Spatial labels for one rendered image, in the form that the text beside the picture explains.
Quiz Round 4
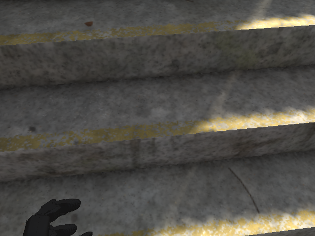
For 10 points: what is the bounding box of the robot left hand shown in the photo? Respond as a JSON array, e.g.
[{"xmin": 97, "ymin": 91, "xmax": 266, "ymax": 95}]
[{"xmin": 23, "ymin": 199, "xmax": 93, "ymax": 236}]

